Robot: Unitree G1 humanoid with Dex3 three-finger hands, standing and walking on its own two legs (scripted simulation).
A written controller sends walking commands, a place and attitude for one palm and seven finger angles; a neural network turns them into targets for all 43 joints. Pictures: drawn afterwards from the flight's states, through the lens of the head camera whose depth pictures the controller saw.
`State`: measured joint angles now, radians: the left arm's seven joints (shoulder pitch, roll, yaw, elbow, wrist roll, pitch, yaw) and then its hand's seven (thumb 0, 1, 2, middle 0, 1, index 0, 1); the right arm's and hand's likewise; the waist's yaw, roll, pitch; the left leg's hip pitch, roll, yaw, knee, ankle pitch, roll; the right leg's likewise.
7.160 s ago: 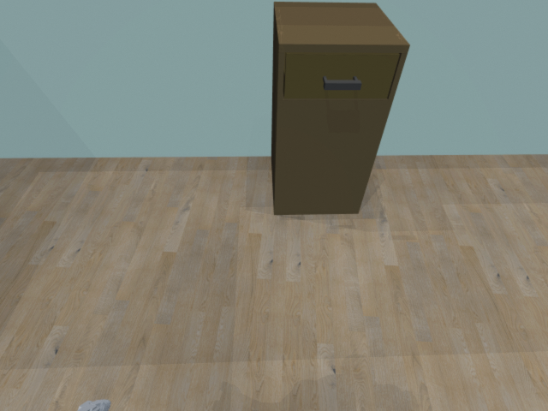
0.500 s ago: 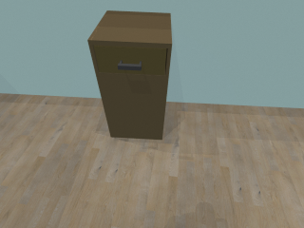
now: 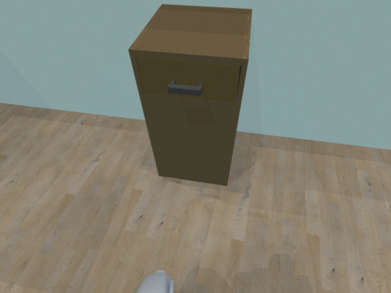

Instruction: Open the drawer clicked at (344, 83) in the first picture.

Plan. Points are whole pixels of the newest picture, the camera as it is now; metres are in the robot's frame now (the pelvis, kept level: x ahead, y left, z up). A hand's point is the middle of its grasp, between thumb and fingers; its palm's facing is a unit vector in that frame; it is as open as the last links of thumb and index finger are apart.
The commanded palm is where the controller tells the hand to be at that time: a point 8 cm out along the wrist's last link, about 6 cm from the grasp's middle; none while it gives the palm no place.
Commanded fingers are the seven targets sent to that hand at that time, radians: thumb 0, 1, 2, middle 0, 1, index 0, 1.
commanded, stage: take the last steps up to it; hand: left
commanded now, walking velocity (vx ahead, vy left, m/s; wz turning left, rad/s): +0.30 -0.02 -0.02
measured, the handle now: (185, 86) +0.81 +0.12 -0.05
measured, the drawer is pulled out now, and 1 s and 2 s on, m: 0.00 0.00 0.00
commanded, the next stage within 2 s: come to a stop and stand still in 0.54 s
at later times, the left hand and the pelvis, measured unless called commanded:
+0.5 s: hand (136, 227) +0.30 +0.20 -0.16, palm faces -0.02 -0.98 -0.21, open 7.4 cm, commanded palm none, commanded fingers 0.00 0.90 0.90 -0.20 -0.30 -0.20 -0.30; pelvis +0.18 +0.01 +0.00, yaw -3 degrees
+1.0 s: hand (150, 218) +0.33 +0.17 -0.17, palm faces +0.04 -0.97 -0.26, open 7.3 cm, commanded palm none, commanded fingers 0.00 0.90 0.90 -0.20 -0.30 -0.20 -0.30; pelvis +0.28 -0.02 +0.00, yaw -2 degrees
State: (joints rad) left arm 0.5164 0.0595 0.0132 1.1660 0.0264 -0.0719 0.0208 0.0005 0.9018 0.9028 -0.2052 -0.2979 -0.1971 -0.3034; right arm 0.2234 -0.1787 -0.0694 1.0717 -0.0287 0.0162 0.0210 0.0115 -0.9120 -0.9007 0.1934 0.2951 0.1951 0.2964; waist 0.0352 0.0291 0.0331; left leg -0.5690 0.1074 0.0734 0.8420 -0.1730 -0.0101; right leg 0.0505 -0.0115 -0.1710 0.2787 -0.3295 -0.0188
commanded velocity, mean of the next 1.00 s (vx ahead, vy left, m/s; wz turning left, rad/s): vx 0.05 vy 0.01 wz -0.01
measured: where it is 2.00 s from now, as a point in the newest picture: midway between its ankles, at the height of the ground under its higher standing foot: outside the picture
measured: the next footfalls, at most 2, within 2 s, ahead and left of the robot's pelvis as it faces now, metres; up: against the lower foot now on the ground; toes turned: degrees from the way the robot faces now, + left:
left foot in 0.12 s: +0.17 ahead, +0.13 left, +0.00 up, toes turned +7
right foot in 0.58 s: +0.34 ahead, -0.13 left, +0.00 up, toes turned -11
